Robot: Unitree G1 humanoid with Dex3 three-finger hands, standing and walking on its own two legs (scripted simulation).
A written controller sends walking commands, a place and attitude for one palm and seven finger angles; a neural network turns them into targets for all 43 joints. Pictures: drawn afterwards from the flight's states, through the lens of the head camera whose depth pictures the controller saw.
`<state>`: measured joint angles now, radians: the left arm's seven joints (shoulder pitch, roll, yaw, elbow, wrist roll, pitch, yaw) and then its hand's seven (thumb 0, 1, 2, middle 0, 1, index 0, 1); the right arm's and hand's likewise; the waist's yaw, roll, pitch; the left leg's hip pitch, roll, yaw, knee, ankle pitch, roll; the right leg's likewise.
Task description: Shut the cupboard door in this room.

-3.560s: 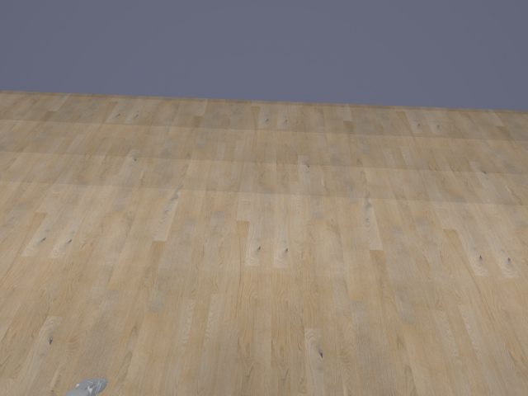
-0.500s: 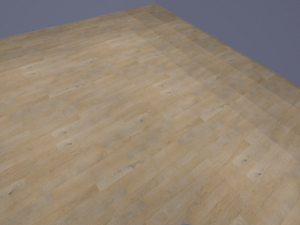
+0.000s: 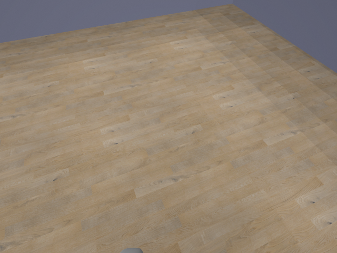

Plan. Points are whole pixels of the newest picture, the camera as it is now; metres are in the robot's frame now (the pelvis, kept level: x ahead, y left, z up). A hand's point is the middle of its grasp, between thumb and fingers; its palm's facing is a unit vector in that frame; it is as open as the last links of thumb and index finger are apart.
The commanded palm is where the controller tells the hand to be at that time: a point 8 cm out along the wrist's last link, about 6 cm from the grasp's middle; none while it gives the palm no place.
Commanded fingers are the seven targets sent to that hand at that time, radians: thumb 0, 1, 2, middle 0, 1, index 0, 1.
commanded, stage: turn or walk to find it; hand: left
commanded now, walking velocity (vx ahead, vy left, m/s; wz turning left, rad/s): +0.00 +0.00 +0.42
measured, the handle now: out of the picture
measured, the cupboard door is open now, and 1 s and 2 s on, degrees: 83 83 83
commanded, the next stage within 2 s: none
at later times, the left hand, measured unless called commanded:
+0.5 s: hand out of the picture +0.02 +0.24 -0.16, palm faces +0.22 -0.94 -0.26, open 7.4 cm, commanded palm none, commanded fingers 0.00 0.90 0.90 -0.20 -0.30 -0.20 -0.30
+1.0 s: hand out of the picture -0.12 +0.25 -0.19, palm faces +0.45 -0.86 -0.23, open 7.4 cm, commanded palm none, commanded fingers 0.00 0.90 0.90 -0.20 -0.30 -0.20 -0.30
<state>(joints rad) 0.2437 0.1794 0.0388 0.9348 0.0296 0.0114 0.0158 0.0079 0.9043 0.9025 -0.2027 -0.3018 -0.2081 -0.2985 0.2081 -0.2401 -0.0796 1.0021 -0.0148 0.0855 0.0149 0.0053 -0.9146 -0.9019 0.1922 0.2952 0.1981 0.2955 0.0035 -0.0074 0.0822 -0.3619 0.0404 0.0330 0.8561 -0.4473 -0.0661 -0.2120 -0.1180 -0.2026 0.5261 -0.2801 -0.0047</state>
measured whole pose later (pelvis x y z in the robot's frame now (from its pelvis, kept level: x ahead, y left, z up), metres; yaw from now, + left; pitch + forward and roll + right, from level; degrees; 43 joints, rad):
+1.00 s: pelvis -0.07 +0.04 -0.01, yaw +24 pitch -1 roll +0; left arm 0.23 0.26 0.07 0.97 0.02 0.07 0.02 0.01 0.91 0.90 -0.20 -0.30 -0.21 -0.30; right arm 0.17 -0.20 -0.06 0.95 -0.02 0.03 0.01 0.00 -0.91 -0.90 0.19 0.30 0.20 0.30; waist 0.01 -0.06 0.09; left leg -0.28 0.01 0.06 0.61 -0.32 0.03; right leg -0.41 -0.14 -0.09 0.96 -0.49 0.06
